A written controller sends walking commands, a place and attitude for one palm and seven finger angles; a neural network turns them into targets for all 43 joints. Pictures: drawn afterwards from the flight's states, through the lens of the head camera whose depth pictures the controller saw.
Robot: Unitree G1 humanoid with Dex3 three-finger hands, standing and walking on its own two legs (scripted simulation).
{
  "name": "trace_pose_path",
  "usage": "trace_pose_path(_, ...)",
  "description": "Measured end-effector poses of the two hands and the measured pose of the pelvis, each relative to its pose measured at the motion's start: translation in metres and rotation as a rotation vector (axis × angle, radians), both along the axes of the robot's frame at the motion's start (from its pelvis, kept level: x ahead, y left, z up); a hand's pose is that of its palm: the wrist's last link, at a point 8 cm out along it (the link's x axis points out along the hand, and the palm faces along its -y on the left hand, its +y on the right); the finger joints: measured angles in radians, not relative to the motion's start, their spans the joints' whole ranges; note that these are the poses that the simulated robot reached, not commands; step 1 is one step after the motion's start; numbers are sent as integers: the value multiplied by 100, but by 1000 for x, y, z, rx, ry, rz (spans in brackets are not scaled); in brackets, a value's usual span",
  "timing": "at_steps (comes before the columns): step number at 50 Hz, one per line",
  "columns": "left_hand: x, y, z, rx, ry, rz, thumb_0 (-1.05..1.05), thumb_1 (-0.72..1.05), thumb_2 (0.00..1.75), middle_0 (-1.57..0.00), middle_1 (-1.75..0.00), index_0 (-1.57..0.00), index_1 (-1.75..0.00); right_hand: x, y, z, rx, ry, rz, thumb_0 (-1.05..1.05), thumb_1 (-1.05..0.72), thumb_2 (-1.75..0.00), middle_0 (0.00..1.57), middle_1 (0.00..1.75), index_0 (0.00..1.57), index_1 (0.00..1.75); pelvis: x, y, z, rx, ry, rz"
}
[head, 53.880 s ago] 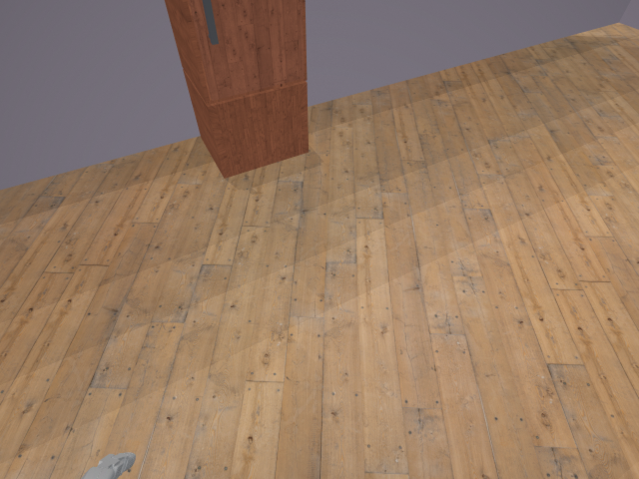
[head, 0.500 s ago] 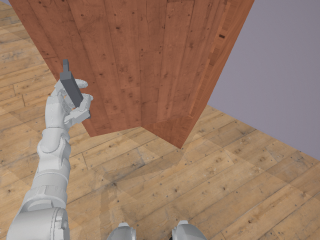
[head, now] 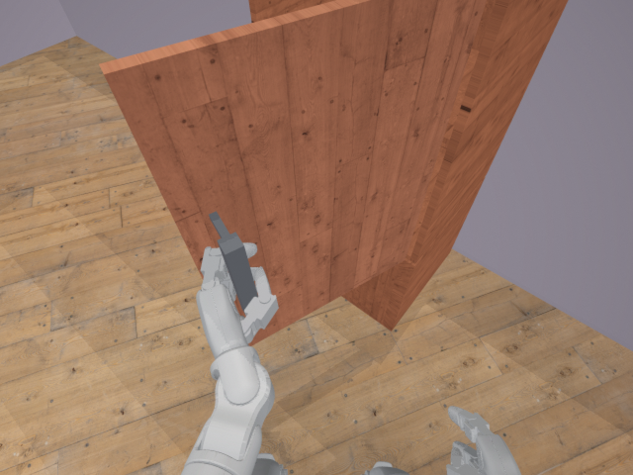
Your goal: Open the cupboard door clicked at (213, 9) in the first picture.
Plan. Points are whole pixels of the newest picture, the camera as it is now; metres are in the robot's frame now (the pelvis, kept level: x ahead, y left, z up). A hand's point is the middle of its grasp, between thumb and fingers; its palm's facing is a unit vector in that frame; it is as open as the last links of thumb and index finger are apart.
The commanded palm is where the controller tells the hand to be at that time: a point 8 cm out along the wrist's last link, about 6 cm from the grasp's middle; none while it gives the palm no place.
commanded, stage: pull the door open along its arc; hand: left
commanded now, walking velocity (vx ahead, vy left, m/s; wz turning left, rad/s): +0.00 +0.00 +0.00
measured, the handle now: (235, 268) +0.37 +0.13 +0.04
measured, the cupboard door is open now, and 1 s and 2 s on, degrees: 71 76 78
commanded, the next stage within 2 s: open thumb and fingers to let go in 0.10 s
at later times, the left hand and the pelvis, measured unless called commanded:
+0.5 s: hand (283, 312) +0.30 +0.06 +0.05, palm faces +0.43 -0.90 -0.02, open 8.0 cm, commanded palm +0.25 +0.10 +0.05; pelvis -0.01 -0.03 +0.00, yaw +2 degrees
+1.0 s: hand (283, 316) +0.30 +0.06 +0.05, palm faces +0.36 -0.93 -0.03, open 15.0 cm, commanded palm +0.25 +0.10 +0.05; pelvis +0.00 -0.01 +0.00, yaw +1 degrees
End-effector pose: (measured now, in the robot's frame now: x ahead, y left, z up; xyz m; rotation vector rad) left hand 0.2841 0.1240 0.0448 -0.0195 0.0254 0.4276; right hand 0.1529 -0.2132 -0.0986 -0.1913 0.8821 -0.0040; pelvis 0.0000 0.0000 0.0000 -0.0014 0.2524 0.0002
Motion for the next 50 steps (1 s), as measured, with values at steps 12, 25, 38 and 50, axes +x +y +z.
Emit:
trace_pose_path(12,-34,-33,3,40,30,-51,1,66,75,-34,-133,-36,-134,8,-20,6,-4,-80,12,1,-90,-89,20,30,20,30,-4,-24,2,19,-34,20)
trace_pose_path(25,-22,-24,5,35,11,20,2,36,67,-36,-130,-36,-129,10,-35,-4,-20,-45,18,2,-90,-90,20,30,20,30,-5,-33,0,33,-11,32)
trace_pose_path(38,-26,-20,3,28,12,-5,0,-34,37,-31,-117,-30,-117,5,-26,-4,-21,-33,5,2,-90,-90,20,30,20,30,-2,-23,0,25,-11,26)
trace_pose_path(50,-23,-21,3,40,10,-63,-1,-49,31,-25,-73,-25,-74,11,-7,0,-10,-70,10,2,-90,-90,20,30,20,30,-2,-10,-2,10,-13,19)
